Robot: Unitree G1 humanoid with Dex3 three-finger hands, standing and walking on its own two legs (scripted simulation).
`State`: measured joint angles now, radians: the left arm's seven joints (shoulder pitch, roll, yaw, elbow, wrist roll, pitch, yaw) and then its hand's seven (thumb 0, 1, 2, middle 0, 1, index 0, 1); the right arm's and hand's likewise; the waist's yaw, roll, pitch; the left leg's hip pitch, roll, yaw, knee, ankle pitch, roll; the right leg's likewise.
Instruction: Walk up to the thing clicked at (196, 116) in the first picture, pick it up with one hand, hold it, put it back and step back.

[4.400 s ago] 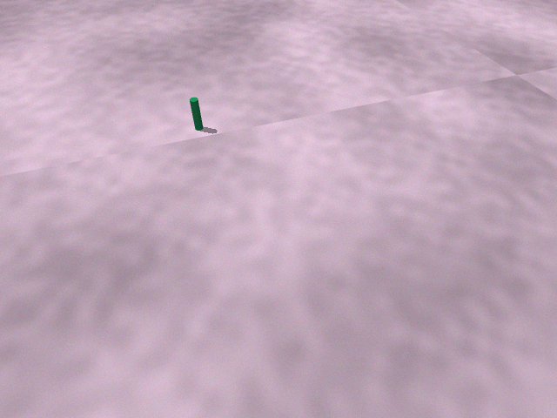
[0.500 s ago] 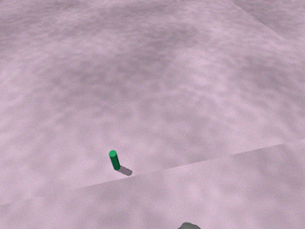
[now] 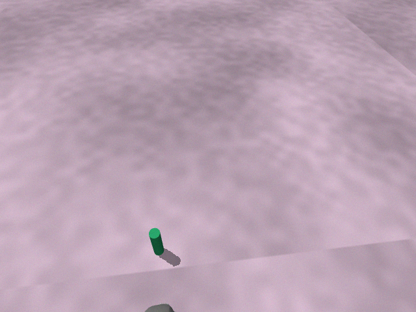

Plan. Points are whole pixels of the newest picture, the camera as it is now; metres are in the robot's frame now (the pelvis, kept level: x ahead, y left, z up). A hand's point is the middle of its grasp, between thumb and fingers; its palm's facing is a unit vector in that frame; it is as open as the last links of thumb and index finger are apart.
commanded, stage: walk up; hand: left
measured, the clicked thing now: (156, 242) +0.50 +0.23 -0.66
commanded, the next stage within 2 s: stand in 1.88 s
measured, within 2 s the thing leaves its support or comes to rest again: neither
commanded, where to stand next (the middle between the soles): +0.16 +0.02 m, yaw -1 degrees
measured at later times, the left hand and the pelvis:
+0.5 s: hand out of the picture +0.12 +0.28 -0.15, palm faces -0.09 -0.91 -0.41, open 7.4 cm; pelvis +0.06 +0.01 -0.01, yaw -3 degrees
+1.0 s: hand (93, 288) +0.19 +0.25 -0.14, palm faces -0.09 -0.95 -0.31, open 7.3 cm; pelvis +0.07 +0.01 +0.02, yaw -3 degrees
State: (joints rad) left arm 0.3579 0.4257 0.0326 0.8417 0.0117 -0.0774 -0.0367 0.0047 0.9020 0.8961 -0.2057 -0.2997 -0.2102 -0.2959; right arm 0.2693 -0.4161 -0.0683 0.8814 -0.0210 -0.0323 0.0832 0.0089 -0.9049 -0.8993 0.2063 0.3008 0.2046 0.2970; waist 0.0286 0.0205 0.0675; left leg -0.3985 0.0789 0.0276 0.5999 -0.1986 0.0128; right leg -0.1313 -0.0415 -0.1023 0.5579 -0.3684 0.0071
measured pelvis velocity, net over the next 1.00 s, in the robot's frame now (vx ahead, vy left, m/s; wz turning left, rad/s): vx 0.07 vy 0.01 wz -0.06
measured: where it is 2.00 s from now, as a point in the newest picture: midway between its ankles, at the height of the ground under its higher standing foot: outside the picture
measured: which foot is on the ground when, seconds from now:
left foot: down 0.00-1.00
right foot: down 0.00-0.04, up 0.06-0.38, down 0.40-1.00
